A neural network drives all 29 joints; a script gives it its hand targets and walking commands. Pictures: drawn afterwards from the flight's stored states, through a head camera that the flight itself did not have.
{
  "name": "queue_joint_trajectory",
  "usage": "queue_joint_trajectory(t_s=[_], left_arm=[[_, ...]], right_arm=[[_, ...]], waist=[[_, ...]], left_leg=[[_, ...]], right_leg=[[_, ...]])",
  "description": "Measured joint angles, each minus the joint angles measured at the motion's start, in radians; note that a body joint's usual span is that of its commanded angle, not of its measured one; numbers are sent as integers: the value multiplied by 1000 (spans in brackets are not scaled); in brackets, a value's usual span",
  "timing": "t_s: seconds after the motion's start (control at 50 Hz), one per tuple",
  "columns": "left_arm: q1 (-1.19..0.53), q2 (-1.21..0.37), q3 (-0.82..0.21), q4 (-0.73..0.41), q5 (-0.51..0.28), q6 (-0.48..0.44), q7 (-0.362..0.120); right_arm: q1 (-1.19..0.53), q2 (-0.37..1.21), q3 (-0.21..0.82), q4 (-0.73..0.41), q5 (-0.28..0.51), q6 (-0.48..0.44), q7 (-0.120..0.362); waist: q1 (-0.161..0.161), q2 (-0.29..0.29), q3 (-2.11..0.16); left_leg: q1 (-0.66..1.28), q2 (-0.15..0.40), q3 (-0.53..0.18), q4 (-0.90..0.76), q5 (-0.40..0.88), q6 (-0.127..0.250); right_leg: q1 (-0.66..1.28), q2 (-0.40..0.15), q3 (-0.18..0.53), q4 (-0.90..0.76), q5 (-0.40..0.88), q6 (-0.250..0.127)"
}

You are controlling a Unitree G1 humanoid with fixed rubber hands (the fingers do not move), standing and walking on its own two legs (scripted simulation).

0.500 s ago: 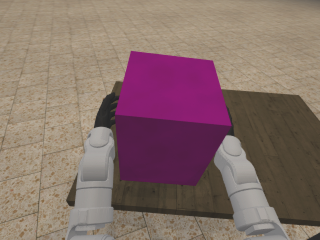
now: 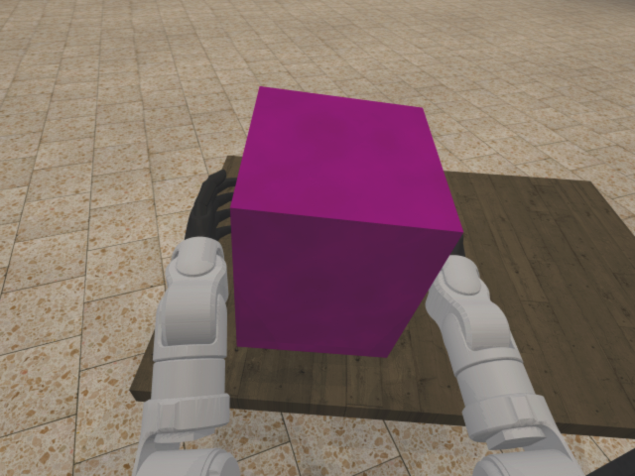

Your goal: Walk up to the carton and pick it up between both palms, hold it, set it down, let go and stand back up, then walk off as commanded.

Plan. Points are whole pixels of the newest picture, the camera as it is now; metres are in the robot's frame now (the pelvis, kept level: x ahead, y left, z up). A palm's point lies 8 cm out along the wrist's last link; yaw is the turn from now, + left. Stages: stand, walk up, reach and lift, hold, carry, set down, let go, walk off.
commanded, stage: reach and lift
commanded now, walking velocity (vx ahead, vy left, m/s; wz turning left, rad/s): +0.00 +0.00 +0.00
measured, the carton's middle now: (327, 230) +0.38 -0.01 +0.15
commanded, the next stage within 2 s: hold in 0.14 s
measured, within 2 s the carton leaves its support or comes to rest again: neither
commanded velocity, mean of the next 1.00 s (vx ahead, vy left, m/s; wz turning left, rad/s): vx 0.00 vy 0.00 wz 0.00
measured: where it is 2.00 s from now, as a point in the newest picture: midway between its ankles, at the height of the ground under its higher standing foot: outside the picture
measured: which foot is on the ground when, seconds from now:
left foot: down 0.00-1.00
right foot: down 0.00-1.00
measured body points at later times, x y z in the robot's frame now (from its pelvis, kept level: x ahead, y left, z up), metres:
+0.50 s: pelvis -0.01 +0.00 +0.00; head -0.03 +0.02 +0.45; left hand +0.37 +0.15 +0.18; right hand +0.37 -0.15 +0.16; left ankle -0.01 +0.12 -0.75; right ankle +0.04 -0.14 -0.75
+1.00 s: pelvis -0.01 +0.00 +0.00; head -0.03 +0.03 +0.45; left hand +0.36 +0.15 +0.18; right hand +0.36 -0.14 +0.17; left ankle -0.01 +0.12 -0.75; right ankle +0.04 -0.14 -0.75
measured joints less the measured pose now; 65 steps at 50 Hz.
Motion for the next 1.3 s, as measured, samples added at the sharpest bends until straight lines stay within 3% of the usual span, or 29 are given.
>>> queue_joint_trajectory(t_s=[0.1, 0.42, 0.54, 0.62, 1.3], left_arm=[[17, 5, -3, -34, -8, 1, -2], [-58, 25, 32, 34, -1, 15, -21], [-49, 15, 41, 13, 26, 39, -34], [-6, 18, 17, -55, 6, 49, -26], [-7, 15, 26, -77, 27, 91, -46]], right_arm=[[7, -1, 16, -30, 9, 3, -12], [-58, 16, -16, 25, -17, 17, -14], [-60, 9, 2, 31, 2, 29, -17], [-22, 8, 22, -28, 27, 25, -26], [-18, 25, 14, -48, 16, 57, -28]], waist=[[0, 5, -3], [8, -3, -6], [10, -11, 8], [5, -13, 5], [10, -13, 30]], left_leg=[[0, 2, -4, 0, 1, -3], [3, -4, -13, -16, 18, -4], [27, -3, -10, -22, 18, -3], [24, 1, -15, -4, 7, -6], [48, -4, -22, -8, 6, -3]], right_leg=[[3, 2, -4, -1, 1, -3], [-1, -5, -12, 4, 3, -6], [24, -3, -9, -7, 5, -6], [31, 1, -15, -7, 3, -6], [54, -4, -20, -2, -6, -5]])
